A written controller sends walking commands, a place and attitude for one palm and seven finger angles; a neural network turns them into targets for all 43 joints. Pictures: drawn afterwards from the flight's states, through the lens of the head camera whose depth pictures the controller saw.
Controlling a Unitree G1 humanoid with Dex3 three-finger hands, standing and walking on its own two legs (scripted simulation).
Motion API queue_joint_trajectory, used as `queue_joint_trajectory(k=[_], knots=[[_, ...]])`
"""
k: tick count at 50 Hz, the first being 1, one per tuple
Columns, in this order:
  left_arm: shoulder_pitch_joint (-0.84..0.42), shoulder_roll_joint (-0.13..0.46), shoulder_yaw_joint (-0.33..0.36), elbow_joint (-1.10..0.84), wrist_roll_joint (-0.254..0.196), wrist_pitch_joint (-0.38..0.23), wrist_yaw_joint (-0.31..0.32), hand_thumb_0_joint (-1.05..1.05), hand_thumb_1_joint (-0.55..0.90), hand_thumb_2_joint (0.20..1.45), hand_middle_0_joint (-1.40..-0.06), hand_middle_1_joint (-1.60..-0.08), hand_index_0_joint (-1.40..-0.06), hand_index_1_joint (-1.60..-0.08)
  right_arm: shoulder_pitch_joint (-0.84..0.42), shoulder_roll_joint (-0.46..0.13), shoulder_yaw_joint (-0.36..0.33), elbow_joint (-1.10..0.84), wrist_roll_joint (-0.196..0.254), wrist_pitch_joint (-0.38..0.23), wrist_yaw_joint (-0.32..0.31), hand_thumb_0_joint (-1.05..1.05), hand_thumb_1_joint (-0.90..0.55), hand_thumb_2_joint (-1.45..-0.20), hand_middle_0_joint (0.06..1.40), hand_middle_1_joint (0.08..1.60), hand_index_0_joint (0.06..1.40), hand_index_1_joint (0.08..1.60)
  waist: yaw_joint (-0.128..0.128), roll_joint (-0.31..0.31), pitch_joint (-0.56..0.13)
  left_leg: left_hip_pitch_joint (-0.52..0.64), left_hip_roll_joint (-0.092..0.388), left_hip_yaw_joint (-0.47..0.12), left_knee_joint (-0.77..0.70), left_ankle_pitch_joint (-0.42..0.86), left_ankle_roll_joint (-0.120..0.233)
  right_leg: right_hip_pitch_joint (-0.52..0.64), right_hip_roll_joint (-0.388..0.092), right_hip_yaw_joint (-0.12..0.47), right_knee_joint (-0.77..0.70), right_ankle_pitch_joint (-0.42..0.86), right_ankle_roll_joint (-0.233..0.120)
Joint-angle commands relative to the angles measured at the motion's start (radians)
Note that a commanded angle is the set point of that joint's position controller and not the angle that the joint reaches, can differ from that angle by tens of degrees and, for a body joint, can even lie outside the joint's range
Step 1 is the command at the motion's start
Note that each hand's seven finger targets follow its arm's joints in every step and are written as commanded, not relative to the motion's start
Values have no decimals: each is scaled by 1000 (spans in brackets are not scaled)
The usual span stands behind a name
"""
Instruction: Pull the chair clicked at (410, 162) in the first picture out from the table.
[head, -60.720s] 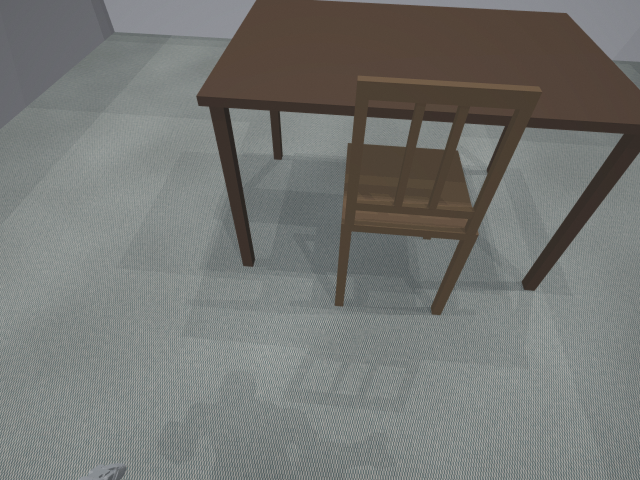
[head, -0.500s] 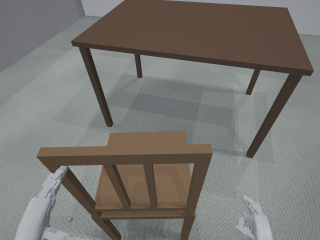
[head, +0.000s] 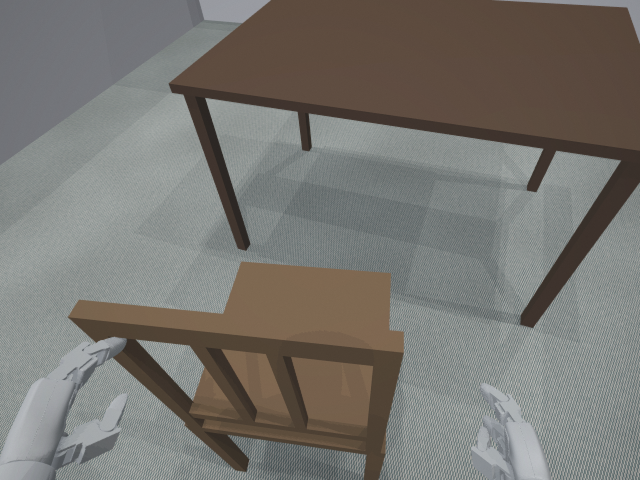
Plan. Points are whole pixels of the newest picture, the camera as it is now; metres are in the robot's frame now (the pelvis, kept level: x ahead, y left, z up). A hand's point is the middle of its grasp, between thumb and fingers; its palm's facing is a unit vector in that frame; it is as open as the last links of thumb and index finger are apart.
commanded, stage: draw the hand back to the body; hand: left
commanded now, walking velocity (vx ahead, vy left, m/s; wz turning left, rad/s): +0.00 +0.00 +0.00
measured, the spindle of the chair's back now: (230, 384) +0.25 +0.19 -0.09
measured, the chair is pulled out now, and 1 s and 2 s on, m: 0.54 0.55 0.55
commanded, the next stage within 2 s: step back with the hand held close in 0.36 s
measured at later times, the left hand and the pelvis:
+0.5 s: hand (115, 443) +0.13 +0.24 +0.06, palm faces +0.17 -0.80 -0.57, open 6.4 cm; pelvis -0.01 -0.02 +0.00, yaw +0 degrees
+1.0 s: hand out of the picture +0.10 +0.29 +0.17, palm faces +0.45 -0.73 -0.51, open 7.3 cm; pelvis -0.11 +0.02 -0.01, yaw +0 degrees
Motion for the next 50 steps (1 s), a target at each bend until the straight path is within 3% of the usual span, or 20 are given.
queue_joint_trajectory(k=[1,8,14,18,20,24,25,26,27,28,30,33,35,39,41,43,44,46,48,50], knots=[[-297,264,371,-565,6,-250,112,0,900,900,-200,-300,-200,-300,-68,-95,-37,-134,3,-66,-1,0,-900,-900,200,300,200,300,-12,161,-287,182,45,-62,-24,652,30,12,-33,37,-11,506,-25],[-298,262,367,-552,5,-256,104,0,900,900,-200,-300,-200,-300,-81,-96,-39,-125,1,-77,4,0,-900,-900,200,300,200,300,-12,103,-294,169,40,-51,-16,606,39,26,-38,39,-15,548,-22],[-297,270,375,-537,6,-256,99,0,900,900,-200,-300,-200,-300,-104,-96,-37,-117,5,-87,-1,0,-900,-900,200,300,200,300,-8,136,-280,145,30,-48,-18,540,37,27,-38,58,-21,529,-31],[-297,259,366,-550,3,-266,96,0,900,900,-200,-300,-200,-300,-94,-92,-37,-115,9,-94,-6,0,-900,-900,200,300,200,300,-10,95,-288,160,35,-48,-17,577,42,25,-47,51,-15,573,-25],[-279,247,358,-535,3,-263,91,0,900,900,-200,-300,-200,-300,-95,-83,-31,-117,13,-94,-4,0,-900,-900,200,300,200,300,-10,135,-270,147,30,-43,-23,540,38,21,-49,54,-32,547,-29],[-306,253,355,-540,2,-266,87,0,900,900,-200,-300,-200,-300,-115,-90,-33,-116,13,-101,-8,0,-900,-900,200,300,200,300,-10,124,-256,134,25,-48,-35,477,34,11,-40,65,-44,493,-33],[-473,449,489,-519,-35,-309,55,0,900,900,-200,-300,-200,-300,-41,-112,-62,-201,54,-26,-26,0,-900,-900,200,300,200,300,-33,16,-93,102,64,-70,-21,491,41,-105,-83,187,-86,638,-26],[-433,349,424,-458,-35,-298,38,0,900,900,-200,-300,-200,-300,-46,-88,-57,-198,51,6,-27,0,-900,-900,200,300,200,300,-44,-37,-130,107,71,-60,-14,467,36,-62,-109,153,-82,715,-17],[-429,316,401,-447,-38,-294,34,0,900,900,-200,-300,-200,-300,-54,-88,-57,-212,51,24,-28,0,-900,-900,200,300,200,300,-46,-61,-143,108,64,-51,-5,479,33,-41,-114,143,-72,766,-6],[-413,301,387,-454,-36,-295,33,0,900,900,-200,-300,-200,-300,-62,-90,-59,-221,50,37,-28,0,-900,-900,200,300,200,300,-46,-34,-176,125,66,-46,-5,499,34,-27,-121,142,-59,785,3],[-342,305,390,-498,-34,-311,41,0,900,900,-200,-300,-200,-300,-68,-89,-58,-242,49,58,-33,0,-900,-900,200,300,200,300,-38,112,-255,168,82,-53,-39,568,39,-1,-117,145,-22,726,1],[-255,319,411,-566,-34,-333,61,0,900,900,-200,-300,-200,-300,-74,-89,-66,-264,41,85,-29,0,-900,-900,200,300,200,300,-30,121,-310,136,111,-80,-34,632,41,44,-111,131,0,635,-4],[-174,315,431,-571,-39,-348,64,0,900,900,-200,-300,-200,-300,-73,-83,-70,-271,42,97,-27,0,-900,-900,200,300,200,300,-28,115,-323,111,123,-100,-40,583,46,43,-109,129,-3,556,-8],[-43,252,496,-372,-36,-386,73,0,900,900,-200,-300,-200,-300,-69,-69,-95,-231,28,108,-28,0,-900,-900,200,300,200,300,-53,-25,-263,25,103,-82,0,368,35,-57,-157,171,-65,466,-35],[8,169,473,-208,-34,-378,68,0,900,900,-200,-300,-200,-300,-52,-63,-109,-213,21,132,-16,0,-900,-900,200,300,200,300,-73,-145,-204,-25,70,-56,102,197,20,-158,-210,197,-129,357,-64],[-27,121,422,-126,-38,-373,61,0,900,900,-200,-300,-200,-300,-55,-62,-120,-195,25,148,-4,0,-900,-900,200,300,200,300,-90,-242,-132,-58,32,-45,252,2,10,-321,-285,229,-211,135,-111],[4,78,394,-39,-39,-365,60,0,900,900,-200,-300,-200,-300,-64,-59,-124,-177,27,150,-2,0,-900,-900,200,300,200,300,-96,-230,-83,-58,33,-57,269,-23,16,-397,-286,246,-234,29,-130],[-70,91,375,-80,-23,-369,55,0,900,900,-200,-300,-200,-300,-85,-58,-100,-200,17,154,-1,0,-900,-900,200,300,200,300,-94,-244,-17,-134,55,-79,133,-48,33,-398,-239,174,-189,-68,-97],[-94,110,374,-151,-3,-384,60,0,900,900,-200,-300,-200,-300,-97,-73,-93,-227,12,149,-15,0,-900,-900,200,300,200,300,-82,-193,-4,-202,105,-136,-65,-69,65,-330,-157,150,-115,-102,-45],[-116,149,398,-281,13,-410,71,0,900,900,-200,-300,-200,-300,-99,-78,-79,-249,5,138,-23,0,-900,-900,200,300,200,300,-76,7,-54,-298,166,-206,-226,-137,98,-190,-85,109,8,-69,4]])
